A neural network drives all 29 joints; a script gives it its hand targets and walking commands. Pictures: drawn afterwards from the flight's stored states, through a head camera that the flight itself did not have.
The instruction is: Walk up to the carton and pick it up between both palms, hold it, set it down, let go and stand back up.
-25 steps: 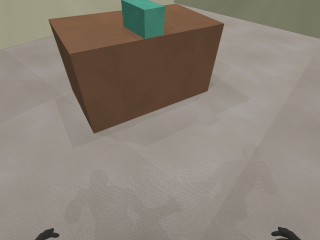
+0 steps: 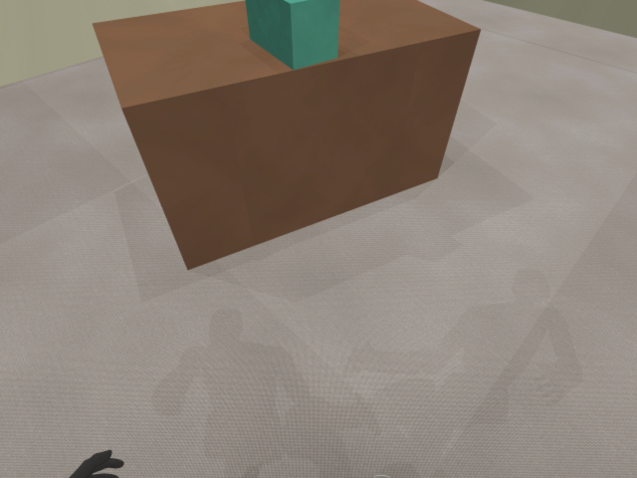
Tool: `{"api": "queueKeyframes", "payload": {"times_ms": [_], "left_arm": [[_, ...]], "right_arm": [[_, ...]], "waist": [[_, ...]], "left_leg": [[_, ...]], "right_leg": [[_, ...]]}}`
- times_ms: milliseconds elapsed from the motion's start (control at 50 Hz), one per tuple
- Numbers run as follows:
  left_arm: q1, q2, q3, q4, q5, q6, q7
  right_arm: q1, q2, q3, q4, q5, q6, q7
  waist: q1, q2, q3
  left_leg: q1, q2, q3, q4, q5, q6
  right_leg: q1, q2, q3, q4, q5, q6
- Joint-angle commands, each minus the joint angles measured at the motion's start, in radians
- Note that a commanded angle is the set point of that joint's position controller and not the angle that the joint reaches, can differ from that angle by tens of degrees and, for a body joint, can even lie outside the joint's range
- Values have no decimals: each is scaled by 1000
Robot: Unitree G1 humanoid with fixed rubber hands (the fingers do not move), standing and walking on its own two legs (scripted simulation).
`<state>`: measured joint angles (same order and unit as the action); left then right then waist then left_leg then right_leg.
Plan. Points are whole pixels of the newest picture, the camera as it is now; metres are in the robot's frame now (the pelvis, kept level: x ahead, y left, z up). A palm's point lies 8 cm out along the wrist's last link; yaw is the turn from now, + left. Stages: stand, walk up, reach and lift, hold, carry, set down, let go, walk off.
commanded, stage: walk up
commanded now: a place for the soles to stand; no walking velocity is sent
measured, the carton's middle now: (290, 18) +1.41 +0.08 +0.05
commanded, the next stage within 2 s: none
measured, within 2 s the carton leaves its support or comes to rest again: neither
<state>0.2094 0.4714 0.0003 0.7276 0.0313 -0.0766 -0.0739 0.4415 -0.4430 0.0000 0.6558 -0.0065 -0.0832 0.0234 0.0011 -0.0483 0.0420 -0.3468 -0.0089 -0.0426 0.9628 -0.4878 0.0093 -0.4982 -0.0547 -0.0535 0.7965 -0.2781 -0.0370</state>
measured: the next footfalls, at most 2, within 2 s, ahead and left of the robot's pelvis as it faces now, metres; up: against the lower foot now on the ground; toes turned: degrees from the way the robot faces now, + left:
left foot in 0.46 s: +0.27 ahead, +0.15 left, +0.00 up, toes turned +13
right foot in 0.82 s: +0.43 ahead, -0.13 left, +0.00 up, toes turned +9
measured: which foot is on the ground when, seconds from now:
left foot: up 0.00-0.44, down 0.46-0.82, up 0.84-1.00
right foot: down 0.00-0.46, up 0.48-0.80, down 0.82-1.00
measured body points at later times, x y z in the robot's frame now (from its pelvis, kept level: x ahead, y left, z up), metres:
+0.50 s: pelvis +0.17 +0.01 -0.01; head +0.18 +0.03 +0.44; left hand +0.22 +0.34 -0.11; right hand +0.32 -0.29 -0.08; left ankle +0.24 +0.14 -0.71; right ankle +0.09 -0.10 -0.68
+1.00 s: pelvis +0.34 -0.07 +0.01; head +0.36 -0.08 +0.46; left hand +0.34 +0.27 -0.07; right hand +0.52 -0.36 -0.09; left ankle +0.31 +0.10 -0.64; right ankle +0.39 -0.13 -0.71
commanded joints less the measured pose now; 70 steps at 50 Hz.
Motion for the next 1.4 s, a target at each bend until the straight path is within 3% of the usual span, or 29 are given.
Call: {"api": "queueKeyframes", "payload": {"times_ms": [0, 60, 240, 340, 380, 400, 420, 440, 460, 480, 540, 580, 680, 720, 760, 780, 800, 820, 840, 880, 960, 1140, 1200, 1260, 1280, 1300, 1320, 1340, 1380], "left_arm": [[96, 271, 164, -54, -8, -37, 37], [93, 182, 142, -44, -17, -32, 39], [82, 235, 154, -67, -11, -13, 28], [53, 235, 150, -82, -3, 7, 17], [25, 214, 138, -94, -6, 22, 15], [25, 178, 127, -100, -3, 28, 16], [51, 125, 111, -108, -7, 33, 17], [44, 73, 107, -121, -14, 32, 17], [-23, 167, 123, -166, -21, 35, 17], [-89, 228, 125, -158, -11, 43, 21], [-45, 194, 118, -117, -18, 41, 12], [-6, 189, 120, -95, -10, 45, 0], [-69, 208, 127, -110, 0, 42, -23], [-47, 219, 132, -96, -2, 31, -30], [118, 209, 144, -45, -6, 22, -26], [264, 225, 164, 6, -5, 11, -13], [368, 279, 185, 26, 11, 3, 7], [324, 321, 181, -14, 14, -2, 24], [192, 355, 180, -46, 1, 3, 25], [108, 288, 165, -49, -2, 2, 31], [131, 208, 144, -39, 0, 3, 32], [130, 221, 145, -72, 5, 24, 22], [112, 220, 146, -92, 8, 33, 19], [37, 176, 118, -115, 3, 50, 16], [57, 131, 106, -119, 4, 52, 17], [74, 71, 103, -129, -3, 54, 17], [16, 144, 118, -158, -2, 65, 11], [-34, 232, 138, -155, 6, 79, 11], [-19, 224, 131, -123, 0, 83, 9]], "right_arm": [[-9, -231, -75, 31, 26, -11, -12], [32, -201, -85, 60, 28, 3, 1], [-116, -208, -80, -2, 18, 12, 19], [-122, -186, -82, -17, 13, -12, 21], [-8, -184, -94, 26, 11, -23, 3], [149, -210, -116, 80, 11, -29, -16], [267, -271, -147, 112, 8, -30, -35], [260, -355, -167, 104, -6, -28, -56], [225, -417, -174, 56, 16, -22, -59], [165, -403, -172, 45, 28, -23, -63], [60, -308, -124, 12, 13, -41, -65], [16, -300, -118, 19, 13, -53, -59], [-37, -371, -142, 5, -1, -55, -57], [-85, -375, -143, -5, 2, -53, -56], [-208, -362, -139, -22, 3, -44, -52], [-192, -277, -113, -21, -9, -36, -54], [-101, -150, -73, 0, 0, -31, -52], [-68, -123, -47, -4, 16, -31, -56], [-56, -227, -74, 10, 23, -17, -65], [-64, -268, -84, 65, 29, -7, -54], [-9, -241, -85, 87, 30, 1, -46], [-120, -216, -74, 27, 19, -1, -44], [-114, -195, -71, 16, 14, -19, -42], [115, -200, -102, 93, 11, -38, -60], [231, -245, -125, 130, 6, -42, -74], [264, -332, -151, 131, -8, -40, -91], [215, -418, -165, 89, 4, -34, -98], [145, -421, -166, 76, 16, -30, -102], [64, -354, -144, 51, 2, -35, -103]], "waist": [[71, -11, -65], [47, -105, -95], [76, -85, 58], [71, -104, 17], [3, -40, -45], [-71, 69, -142], [-137, 165, -211], [-111, 323, -154], [-108, 259, -148], [-92, 131, -53], [-37, 91, 4], [-19, 122, 1], [-24, 194, 56], [-8, 183, 72], [107, 177, 3], [169, 54, -69], [215, -252, -132], [181, -311, -78], [120, -183, -79], [65, -59, -8], [57, -109, -65], [84, -92, 61], [81, -107, 1], [-52, 16, -92], [-106, 123, -162], [-98, 265, -166], [-90, 214, -117], [-81, 122, -22], [-41, 75, 80]], "left_leg": [[-467, 41, -59, 296, 193, 17], [-360, 54, -19, 202, 271, 7], [-419, 99, 45, -63, 296, -8], [-242, 82, 157, -264, 246, 19], [-6, 19, 232, -403, 361, 25], [191, -46, 226, -456, 352, 33], [400, -5, 53, -429, 282, 69], [475, 200, -369, -494, 201, 145], [468, 344, -867, -663, 24, 296], [377, 380, -866, -667, -30, 312], [208, 295, -511, -606, 209, 256], [79, 267, -395, -585, 224, 240], [-25, 305, -427, -616, -227, 277], [-143, 297, -382, -598, -222, 257], [-316, 254, -246, -449, -143, 194], [-404, 163, -135, -163, -20, 137], [-484, -10, -20, 221, -21, 78], [-595, -91, -50, 382, -69, 51], [-589, -80, -100, 408, -11, 57], [-520, 12, -90, 350, 150, 29], [-409, 29, -38, 181, 226, 12], [-412, 49, 63, -78, 231, 12], [-296, 57, 139, -215, 216, 25], [158, -16, 189, -422, 347, 44], [355, 14, 59, -449, 291, 65], [475, 204, -366, -511, 134, 136], [417, 359, -819, -665, -126, 230], [291, 394, -867, -708, -284, 290], [200, 344, -633, -650, -124, 263]], "right_leg": [[507, -317, 479, -572, -315, -19], [479, -202, 194, -515, 67, 33], [415, -248, 69, -582, -171, -91], [456, -231, -62, -376, 237, -129], [405, -177, -160, -166, 381, -100], [377, -126, -185, 90, 394, -81], [203, -104, -125, 293, 284, -59], [-71, 9, -91, 451, -167, -20], [-282, 66, 47, 534, -309, -6], [-313, 3, 135, 573, -298, 3], [-259, -66, 152, 461, -169, 4], [-171, -82, 142, 366, -159, 13], [-189, -102, 115, 175, -123, 18], [-69, -94, 97, 111, -88, 15], [270, -62, 61, -33, -28, 20], [502, -21, 102, -129, -89, 27], [612, -96, 285, -305, -298, 40], [529, -274, 606, -504, -473, 30], [472, -353, 822, -658, -579, -11], [401, -270, 545, -584, -399, 50], [456, -175, 237, -462, 98, 39], [425, -196, 140, -479, 19, -75], [446, -197, 75, -356, 241, -124], [257, -119, -52, -47, 354, -102], [138, -71, -67, 208, 264, -75], [-91, 21, -35, 360, -110, -29], [-284, 62, 84, 467, -296, -3], [-299, 17, 145, 539, -316, 4], [-329, -29, 169, 499, -221, 14]]}}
